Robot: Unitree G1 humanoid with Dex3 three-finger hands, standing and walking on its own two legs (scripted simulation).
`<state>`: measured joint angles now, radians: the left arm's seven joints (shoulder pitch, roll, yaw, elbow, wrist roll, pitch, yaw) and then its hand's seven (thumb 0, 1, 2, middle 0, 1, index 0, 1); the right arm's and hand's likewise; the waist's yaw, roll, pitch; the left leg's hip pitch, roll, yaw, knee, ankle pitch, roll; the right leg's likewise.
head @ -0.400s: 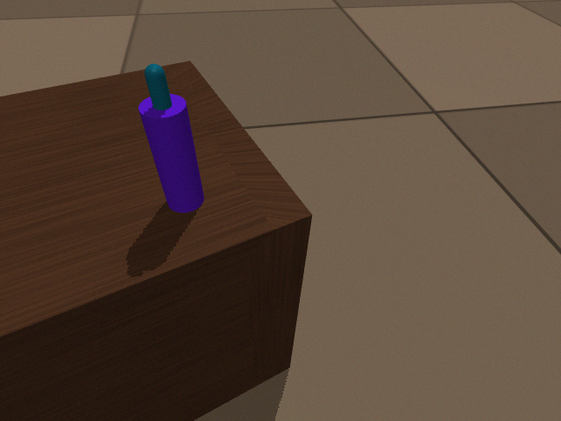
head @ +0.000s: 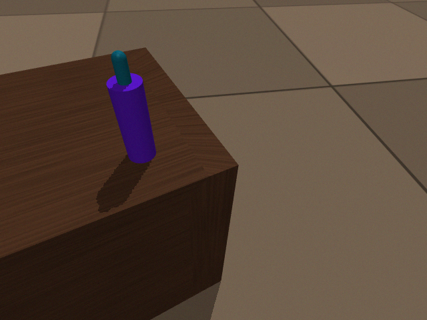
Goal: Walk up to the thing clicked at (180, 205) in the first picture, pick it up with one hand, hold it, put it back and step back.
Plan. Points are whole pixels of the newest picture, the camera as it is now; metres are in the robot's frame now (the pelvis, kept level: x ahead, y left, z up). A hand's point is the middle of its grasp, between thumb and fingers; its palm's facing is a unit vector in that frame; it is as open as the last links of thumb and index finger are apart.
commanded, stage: stand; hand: right
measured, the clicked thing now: (131, 111) +0.51 +0.16 +0.14
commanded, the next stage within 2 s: walk up in 0.72 s
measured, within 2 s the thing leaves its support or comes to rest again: neither
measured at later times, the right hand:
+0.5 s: hand out of the picture +0.08 -0.25 -0.16, palm faces -0.03 +0.94 -0.34, open 7.4 cm
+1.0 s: hand out of the picture +0.11 -0.23 -0.16, palm faces -0.20 +0.90 -0.39, open 7.4 cm
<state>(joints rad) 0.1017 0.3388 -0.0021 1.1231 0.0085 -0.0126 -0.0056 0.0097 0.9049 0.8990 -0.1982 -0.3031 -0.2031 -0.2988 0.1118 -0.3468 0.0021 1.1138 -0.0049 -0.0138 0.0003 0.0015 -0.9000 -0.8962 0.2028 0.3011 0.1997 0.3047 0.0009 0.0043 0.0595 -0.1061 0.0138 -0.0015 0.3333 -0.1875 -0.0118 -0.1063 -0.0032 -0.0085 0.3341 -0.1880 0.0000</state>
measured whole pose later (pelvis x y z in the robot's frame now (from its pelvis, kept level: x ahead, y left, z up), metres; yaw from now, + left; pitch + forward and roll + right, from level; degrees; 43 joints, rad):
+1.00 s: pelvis -0.03 +0.06 -0.02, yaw +10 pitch -2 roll -1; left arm 0.15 0.44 0.08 0.89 0.04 -0.03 0.06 0.01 0.90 0.90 -0.20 -0.30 -0.21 -0.30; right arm 0.19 -0.47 -0.14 0.82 -0.07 0.11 0.11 0.00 -0.90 -0.90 0.20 0.30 0.20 0.30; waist -0.03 0.04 0.15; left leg -0.45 0.09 -0.07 0.89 -0.41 -0.01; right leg -0.24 -0.16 -0.13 0.60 -0.32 0.04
